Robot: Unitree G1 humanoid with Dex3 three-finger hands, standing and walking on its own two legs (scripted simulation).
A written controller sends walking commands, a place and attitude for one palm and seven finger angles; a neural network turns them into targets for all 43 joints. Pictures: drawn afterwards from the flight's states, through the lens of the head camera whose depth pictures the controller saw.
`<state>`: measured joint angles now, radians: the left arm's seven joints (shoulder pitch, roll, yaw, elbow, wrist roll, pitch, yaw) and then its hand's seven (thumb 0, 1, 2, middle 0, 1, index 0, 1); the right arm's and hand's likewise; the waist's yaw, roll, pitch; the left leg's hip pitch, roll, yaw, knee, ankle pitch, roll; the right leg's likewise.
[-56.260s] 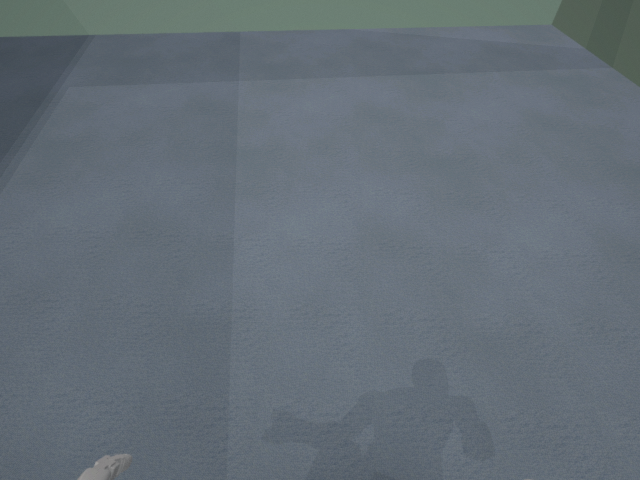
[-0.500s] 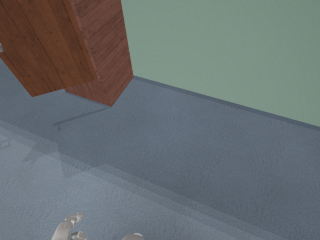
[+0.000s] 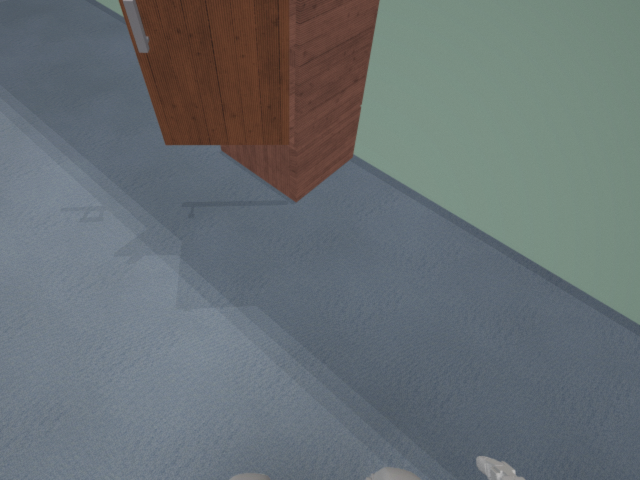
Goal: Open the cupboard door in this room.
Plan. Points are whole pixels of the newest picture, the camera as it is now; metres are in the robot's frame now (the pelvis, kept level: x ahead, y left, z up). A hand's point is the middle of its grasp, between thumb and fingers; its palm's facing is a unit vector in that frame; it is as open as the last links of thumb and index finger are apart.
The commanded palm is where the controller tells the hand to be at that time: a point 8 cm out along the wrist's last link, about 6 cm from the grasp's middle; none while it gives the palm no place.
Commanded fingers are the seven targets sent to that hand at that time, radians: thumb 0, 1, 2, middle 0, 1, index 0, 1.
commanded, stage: take the last steps up to it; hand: left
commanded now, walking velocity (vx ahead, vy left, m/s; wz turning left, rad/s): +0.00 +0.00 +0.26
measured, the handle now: (138, 22) +1.10 +0.56 -0.03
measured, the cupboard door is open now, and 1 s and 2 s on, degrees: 45 45 45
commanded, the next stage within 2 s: come to a stop and stand still in 1.80 s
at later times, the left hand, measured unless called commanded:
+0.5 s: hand out of the picture +0.00 +0.16 -0.15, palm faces +0.25 -0.95 -0.19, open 7.3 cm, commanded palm none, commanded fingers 0.00 0.90 0.90 -0.20 -0.30 -0.20 -0.30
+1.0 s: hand (147, 351) +0.29 +0.29 -0.14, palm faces +0.20 -0.95 -0.22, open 7.3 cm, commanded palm none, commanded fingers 0.00 0.90 0.90 -0.20 -0.30 -0.20 -0.30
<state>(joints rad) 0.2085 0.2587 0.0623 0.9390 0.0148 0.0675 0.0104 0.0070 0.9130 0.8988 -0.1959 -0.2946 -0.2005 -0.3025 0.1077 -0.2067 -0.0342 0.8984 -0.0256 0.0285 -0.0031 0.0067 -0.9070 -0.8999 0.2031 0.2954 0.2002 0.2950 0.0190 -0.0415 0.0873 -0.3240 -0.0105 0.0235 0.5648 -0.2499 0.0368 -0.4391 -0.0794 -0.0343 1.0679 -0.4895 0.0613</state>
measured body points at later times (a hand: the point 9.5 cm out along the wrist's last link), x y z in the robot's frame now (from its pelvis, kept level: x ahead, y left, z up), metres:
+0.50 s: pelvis +0.06 -0.01 +0.01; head +0.09 -0.01 +0.46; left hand -0.01 +0.21 -0.14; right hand +0.17 -0.25 -0.13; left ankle +0.08 +0.16 -0.68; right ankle +0.00 -0.16 -0.73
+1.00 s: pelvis +0.22 +0.08 +0.00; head +0.24 +0.07 +0.45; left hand +0.28 +0.34 -0.12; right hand +0.25 -0.15 -0.16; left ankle +0.13 +0.17 -0.73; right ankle +0.31 +0.01 -0.72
